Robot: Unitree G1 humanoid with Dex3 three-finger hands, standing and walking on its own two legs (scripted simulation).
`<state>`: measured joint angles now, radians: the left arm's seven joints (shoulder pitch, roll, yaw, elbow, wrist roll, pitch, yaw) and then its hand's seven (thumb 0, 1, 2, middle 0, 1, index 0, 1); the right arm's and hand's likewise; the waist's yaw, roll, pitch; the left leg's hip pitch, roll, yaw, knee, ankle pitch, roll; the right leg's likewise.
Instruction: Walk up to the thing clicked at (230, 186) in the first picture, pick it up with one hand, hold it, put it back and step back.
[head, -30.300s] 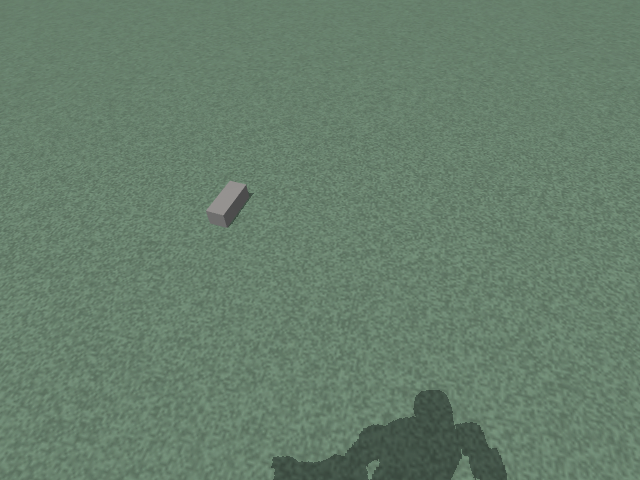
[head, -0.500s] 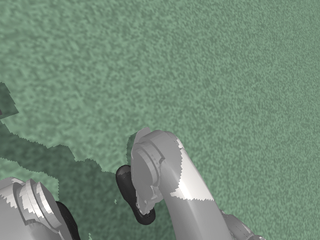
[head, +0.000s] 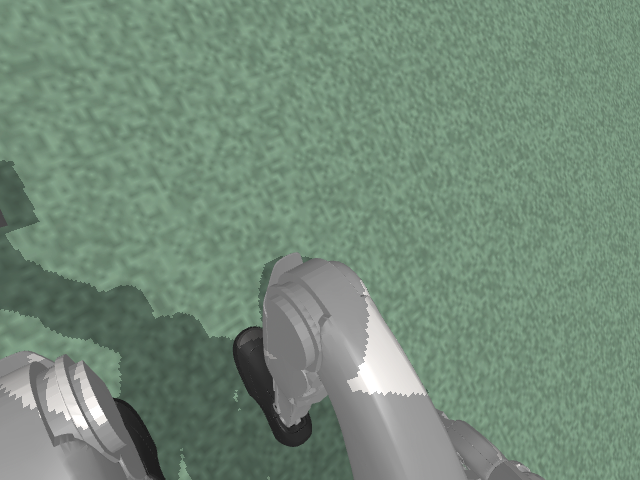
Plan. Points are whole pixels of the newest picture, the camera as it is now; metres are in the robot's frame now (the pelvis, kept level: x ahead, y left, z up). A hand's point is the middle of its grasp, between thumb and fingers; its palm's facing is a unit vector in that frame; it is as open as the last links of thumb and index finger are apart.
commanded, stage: withdraw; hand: left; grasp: from above
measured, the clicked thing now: out of the picture +0.48 +0.34 -0.27
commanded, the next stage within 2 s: home in 0.94 s
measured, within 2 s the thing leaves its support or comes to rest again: rests again in 0.20 s
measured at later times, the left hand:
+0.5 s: hand out of the picture +0.50 +0.38 -0.10, palm faces -0.26 -0.06 -0.96, open 14.2 cm
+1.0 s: hand out of the picture +0.45 +0.33 -0.11, palm faces -0.43 -0.09 -0.90, open 14.0 cm
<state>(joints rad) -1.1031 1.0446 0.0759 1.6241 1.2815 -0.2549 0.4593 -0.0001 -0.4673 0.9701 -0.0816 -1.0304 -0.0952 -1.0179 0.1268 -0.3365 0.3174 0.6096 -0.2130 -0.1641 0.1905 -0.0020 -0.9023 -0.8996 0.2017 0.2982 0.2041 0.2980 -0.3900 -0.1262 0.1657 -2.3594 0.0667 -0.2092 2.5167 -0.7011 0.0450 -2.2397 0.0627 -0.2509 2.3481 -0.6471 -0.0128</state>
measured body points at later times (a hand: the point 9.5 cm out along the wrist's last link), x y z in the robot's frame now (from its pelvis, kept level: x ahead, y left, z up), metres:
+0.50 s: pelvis +0.01 +0.00 +0.03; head +0.25 +0.10 +0.39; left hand +0.51 +0.38 -0.04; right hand +0.08 -0.25 -0.07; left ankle +0.07 +0.12 -0.28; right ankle +0.11 -0.10 -0.28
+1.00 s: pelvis -0.01 -0.01 +0.04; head +0.21 +0.10 +0.41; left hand +0.47 +0.33 -0.06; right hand +0.07 -0.28 -0.05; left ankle +0.07 +0.12 -0.28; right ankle +0.11 -0.10 -0.28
